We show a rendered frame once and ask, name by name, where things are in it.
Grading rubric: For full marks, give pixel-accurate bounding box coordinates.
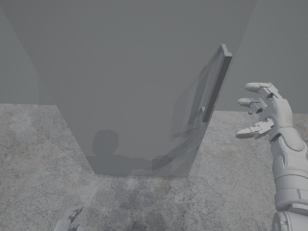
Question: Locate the right robot hand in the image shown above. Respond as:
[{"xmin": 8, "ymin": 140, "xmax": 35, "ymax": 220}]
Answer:
[{"xmin": 235, "ymin": 82, "xmax": 294, "ymax": 140}]

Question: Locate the robot right upper arm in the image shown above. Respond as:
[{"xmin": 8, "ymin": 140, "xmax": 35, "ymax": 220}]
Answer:
[{"xmin": 270, "ymin": 211, "xmax": 308, "ymax": 231}]

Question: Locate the fridge door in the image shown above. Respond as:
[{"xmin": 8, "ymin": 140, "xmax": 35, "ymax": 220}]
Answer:
[{"xmin": 0, "ymin": 0, "xmax": 257, "ymax": 178}]

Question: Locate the right robot forearm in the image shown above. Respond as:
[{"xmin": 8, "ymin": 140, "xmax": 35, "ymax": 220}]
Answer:
[{"xmin": 269, "ymin": 127, "xmax": 308, "ymax": 217}]

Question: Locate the handle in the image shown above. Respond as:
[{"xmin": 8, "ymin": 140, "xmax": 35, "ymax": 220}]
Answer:
[{"xmin": 201, "ymin": 44, "xmax": 233, "ymax": 122}]

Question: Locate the left robot hand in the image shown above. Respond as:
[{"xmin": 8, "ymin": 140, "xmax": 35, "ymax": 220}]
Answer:
[{"xmin": 53, "ymin": 204, "xmax": 84, "ymax": 231}]

